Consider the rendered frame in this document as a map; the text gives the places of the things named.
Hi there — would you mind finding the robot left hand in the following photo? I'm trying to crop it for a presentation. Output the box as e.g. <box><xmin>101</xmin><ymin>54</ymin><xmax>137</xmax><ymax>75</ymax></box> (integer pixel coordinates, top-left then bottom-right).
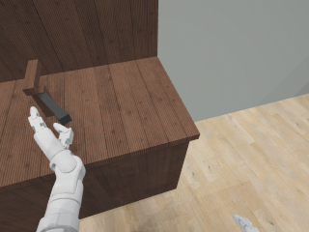
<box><xmin>28</xmin><ymin>106</ymin><xmax>74</xmax><ymax>161</ymax></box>

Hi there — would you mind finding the tap lever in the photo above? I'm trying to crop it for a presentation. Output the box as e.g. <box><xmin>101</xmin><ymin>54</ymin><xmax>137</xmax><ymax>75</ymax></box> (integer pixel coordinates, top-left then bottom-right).
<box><xmin>37</xmin><ymin>92</ymin><xmax>71</xmax><ymax>126</ymax></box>

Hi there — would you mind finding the robot left forearm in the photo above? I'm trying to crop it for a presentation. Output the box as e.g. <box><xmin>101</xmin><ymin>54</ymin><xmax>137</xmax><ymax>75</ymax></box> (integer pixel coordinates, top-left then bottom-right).
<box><xmin>36</xmin><ymin>150</ymin><xmax>86</xmax><ymax>232</ymax></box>

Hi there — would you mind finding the counter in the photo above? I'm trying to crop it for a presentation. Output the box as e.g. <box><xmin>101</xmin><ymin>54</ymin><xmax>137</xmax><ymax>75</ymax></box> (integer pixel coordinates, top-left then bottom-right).
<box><xmin>0</xmin><ymin>0</ymin><xmax>201</xmax><ymax>232</ymax></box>

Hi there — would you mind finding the robot right hand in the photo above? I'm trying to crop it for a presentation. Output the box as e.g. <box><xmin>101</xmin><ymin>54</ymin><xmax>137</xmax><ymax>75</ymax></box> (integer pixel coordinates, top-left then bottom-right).
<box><xmin>233</xmin><ymin>215</ymin><xmax>260</xmax><ymax>232</ymax></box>

